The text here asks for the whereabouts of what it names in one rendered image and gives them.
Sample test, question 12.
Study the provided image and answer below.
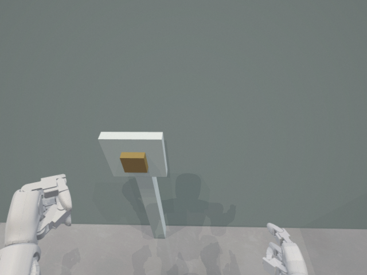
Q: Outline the robot left hand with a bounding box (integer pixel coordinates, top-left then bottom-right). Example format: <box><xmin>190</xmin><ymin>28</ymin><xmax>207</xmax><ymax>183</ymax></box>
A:
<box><xmin>4</xmin><ymin>174</ymin><xmax>72</xmax><ymax>247</ymax></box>

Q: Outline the button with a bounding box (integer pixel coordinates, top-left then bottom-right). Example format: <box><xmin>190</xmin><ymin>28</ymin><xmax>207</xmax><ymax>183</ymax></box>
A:
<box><xmin>120</xmin><ymin>152</ymin><xmax>148</xmax><ymax>172</ymax></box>

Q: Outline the left robot forearm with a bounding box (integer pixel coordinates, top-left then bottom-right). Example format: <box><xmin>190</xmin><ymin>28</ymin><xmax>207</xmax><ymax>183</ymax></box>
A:
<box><xmin>0</xmin><ymin>243</ymin><xmax>41</xmax><ymax>275</ymax></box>

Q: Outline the robot right hand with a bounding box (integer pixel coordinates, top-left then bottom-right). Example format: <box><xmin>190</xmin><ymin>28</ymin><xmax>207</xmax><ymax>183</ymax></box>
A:
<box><xmin>263</xmin><ymin>223</ymin><xmax>308</xmax><ymax>275</ymax></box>

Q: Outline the panel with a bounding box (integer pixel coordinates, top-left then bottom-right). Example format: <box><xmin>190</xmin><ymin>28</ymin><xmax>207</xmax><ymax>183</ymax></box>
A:
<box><xmin>98</xmin><ymin>132</ymin><xmax>167</xmax><ymax>239</ymax></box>

